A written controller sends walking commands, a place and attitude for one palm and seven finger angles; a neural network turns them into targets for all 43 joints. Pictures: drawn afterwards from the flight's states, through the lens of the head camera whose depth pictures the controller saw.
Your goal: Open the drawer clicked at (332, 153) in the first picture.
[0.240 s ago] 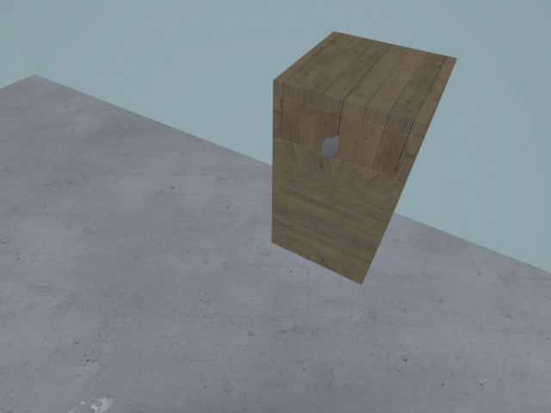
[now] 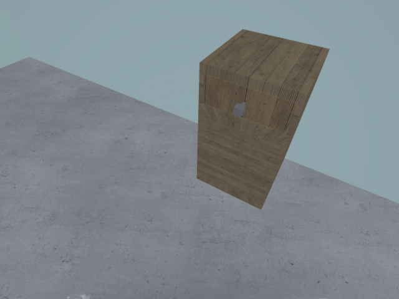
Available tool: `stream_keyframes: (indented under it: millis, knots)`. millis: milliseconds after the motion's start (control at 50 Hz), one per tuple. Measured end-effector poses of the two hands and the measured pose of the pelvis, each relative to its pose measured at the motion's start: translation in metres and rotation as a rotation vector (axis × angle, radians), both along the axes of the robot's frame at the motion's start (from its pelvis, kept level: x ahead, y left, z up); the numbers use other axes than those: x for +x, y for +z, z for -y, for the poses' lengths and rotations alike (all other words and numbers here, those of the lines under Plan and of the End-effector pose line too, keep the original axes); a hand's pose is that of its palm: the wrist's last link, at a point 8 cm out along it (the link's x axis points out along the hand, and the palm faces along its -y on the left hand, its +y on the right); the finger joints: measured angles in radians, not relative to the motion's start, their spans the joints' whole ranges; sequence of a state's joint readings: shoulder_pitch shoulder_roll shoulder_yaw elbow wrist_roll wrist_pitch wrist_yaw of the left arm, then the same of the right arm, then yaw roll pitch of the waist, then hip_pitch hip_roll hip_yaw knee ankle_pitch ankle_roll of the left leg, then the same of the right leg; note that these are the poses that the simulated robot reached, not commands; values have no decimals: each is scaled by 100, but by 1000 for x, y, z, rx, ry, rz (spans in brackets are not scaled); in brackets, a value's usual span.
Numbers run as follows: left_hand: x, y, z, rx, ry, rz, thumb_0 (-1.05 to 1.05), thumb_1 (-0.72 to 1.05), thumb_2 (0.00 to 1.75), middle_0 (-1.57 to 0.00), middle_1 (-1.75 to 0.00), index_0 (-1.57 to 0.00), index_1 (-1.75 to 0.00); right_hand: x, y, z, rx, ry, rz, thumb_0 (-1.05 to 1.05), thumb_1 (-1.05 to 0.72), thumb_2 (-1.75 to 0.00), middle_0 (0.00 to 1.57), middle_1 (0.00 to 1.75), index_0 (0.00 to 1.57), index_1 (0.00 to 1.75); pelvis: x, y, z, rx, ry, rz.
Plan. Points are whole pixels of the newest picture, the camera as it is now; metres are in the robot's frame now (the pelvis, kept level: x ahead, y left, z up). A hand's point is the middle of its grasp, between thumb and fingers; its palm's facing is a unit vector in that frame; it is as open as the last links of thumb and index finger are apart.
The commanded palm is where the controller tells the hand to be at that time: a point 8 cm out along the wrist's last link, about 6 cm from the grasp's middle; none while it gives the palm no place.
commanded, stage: stand and wait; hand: left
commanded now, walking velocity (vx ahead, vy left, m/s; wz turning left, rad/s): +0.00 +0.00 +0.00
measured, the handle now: (240, 107) +0.84 -0.12 -0.11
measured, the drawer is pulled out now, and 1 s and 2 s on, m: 0.00 0.00 0.00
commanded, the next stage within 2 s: look at it before walking up in 0.58 s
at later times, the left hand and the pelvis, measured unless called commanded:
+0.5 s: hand out of the picture +0.05 +0.24 -0.16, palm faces -0.03 -0.94 -0.33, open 7.4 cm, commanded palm none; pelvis -0.01 +0.00 +0.00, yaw +0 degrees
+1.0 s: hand out of the picture +0.08 +0.23 -0.15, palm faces -0.04 -0.95 -0.32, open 7.4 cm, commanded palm none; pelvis +0.00 -0.01 +0.01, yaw +0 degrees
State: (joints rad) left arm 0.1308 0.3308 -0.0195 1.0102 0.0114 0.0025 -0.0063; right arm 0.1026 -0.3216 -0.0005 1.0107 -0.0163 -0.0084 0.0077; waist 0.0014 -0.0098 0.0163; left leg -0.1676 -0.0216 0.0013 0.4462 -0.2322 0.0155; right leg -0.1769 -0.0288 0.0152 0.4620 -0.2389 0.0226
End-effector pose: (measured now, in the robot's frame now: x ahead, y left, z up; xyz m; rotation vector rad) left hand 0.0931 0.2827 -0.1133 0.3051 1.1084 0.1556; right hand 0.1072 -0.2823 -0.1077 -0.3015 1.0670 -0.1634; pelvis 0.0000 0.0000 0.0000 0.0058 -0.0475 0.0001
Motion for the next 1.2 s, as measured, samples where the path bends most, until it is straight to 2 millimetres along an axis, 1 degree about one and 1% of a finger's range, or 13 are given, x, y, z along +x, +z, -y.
stream_keyframes:
  millis: [80, 260, 360, 440, 580, 860, 1200]
  knots:
    - [-14, -3, 1, -4, 10, -34, 0, 90, 90, -20, -30, -20, -30, -11, -2, 2, -1, -8, -30, 0, -90, -90, 21, 30, 20, 30, -4, 1, 1, -1, 1, 0]
    - [-44, -7, -2, 4, 34, -114, 0, 90, 90, -20, -30, -20, -30, -45, -8, 9, -8, -41, -124, 0, -90, -90, 21, 30, 20, 30, -9, 2, 3, -2, 2, -3]
    - [-51, -7, -4, 10, 42, -136, 1, 91, 90, -20, -30, -20, -30, -59, -11, 12, -8, -55, -162, 0, -90, -90, 21, 30, 20, 30, -11, 3, 4, -2, 2, -4]
    - [-52, -7, -4, 13, 42, -139, 1, 91, 90, -20, -30, -20, -30, -64, -12, 12, -5, -62, -176, 0, -91, -90, 21, 30, 20, 30, -11, 3, 4, -2, 2, -5]
    - [-44, -5, -2, 12, 36, -121, 0, 91, 90, -20, -30, -20, -30, -62, -12, 12, -1, -63, -169, 0, -91, -90, 21, 30, 20, 30, -10, 4, 5, -1, 1, -7]
    - [-25, -3, 4, 9, 23, -94, 0, 91, 90, -20, -30, -20, -30, -43, -9, 14, 0, -52, -140, 0, -91, -90, 21, 30, 20, 30, -4, 5, 8, -1, -1, -15]
    - [-18, -3, 4, 11, 25, -111, 0, 91, 90, -20, -30, -20, -30, -29, -8, 17, -7, -47, -144, 0, -91, -90, 21, 30, 20, 30, 6, 6, 10, -1, -2, -21]
